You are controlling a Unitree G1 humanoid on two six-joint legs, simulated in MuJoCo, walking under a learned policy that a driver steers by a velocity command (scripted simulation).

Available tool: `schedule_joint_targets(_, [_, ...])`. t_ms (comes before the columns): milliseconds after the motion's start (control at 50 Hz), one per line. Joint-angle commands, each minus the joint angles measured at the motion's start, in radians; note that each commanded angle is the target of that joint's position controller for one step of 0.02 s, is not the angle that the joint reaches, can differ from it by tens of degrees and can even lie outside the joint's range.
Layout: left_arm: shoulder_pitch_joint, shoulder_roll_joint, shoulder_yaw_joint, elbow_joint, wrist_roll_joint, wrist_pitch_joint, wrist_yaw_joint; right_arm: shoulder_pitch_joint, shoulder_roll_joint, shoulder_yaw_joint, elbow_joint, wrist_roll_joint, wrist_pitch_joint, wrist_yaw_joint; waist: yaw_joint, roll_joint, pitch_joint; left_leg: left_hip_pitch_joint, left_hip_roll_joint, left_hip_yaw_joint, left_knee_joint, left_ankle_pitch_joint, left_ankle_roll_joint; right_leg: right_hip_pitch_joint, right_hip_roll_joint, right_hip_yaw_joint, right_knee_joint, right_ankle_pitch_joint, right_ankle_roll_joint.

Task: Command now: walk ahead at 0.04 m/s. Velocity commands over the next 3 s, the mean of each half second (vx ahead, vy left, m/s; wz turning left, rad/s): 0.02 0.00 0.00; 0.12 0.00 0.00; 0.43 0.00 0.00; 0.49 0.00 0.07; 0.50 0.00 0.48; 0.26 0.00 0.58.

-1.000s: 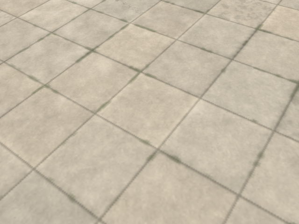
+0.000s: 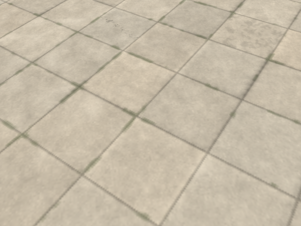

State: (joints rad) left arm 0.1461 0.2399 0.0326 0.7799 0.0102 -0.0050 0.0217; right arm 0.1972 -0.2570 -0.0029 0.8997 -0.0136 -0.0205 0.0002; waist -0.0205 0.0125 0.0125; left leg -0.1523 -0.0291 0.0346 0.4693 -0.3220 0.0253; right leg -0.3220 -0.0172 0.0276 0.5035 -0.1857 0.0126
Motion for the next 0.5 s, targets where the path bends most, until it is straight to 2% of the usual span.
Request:
schedule_joint_targets(20, [0.002,0.125,0.032,-0.031,-0.003,-0.020,-0.003,0.041,-0.122,-0.026,-0.022,0.003,0.013,-0.013,0.001,-0.077,-0.074,-0.082,0.065,-0.053,-0.058,0.200,0.005,0.193,-0.069,0.083,-0.022,0.373,-0.065])
schedule_joint_targets(100, [-0.005,0.123,0.033,0.003,-0.006,-0.023,-0.002,0.037,-0.121,-0.028,0.005,0.010,0.020,-0.018,0.002,-0.044,-0.090,-0.044,0.071,-0.053,-0.041,0.279,-0.001,0.209,-0.062,0.074,-0.005,0.442,-0.074])
schedule_joint_targets(240, [-0.031,0.120,0.036,0.066,-0.008,-0.010,0.002,0.032,-0.114,-0.031,0.053,0.010,0.034,-0.026,0.000,-0.015,-0.057,-0.033,0.072,-0.049,-0.057,0.244,-0.005,0.194,-0.045,0.058,-0.020,0.354,-0.072])
schedule_joint_targets(500, [-0.045,0.110,0.036,0.179,-0.008,0.012,0.016,0.060,-0.097,-0.021,0.124,0.006,0.016,-0.031,0.009,-0.015,0.005,-0.085,0.074,-0.048,-0.103,0.119,-0.006,0.195,-0.020,0.040,-0.061,0.192,-0.051])
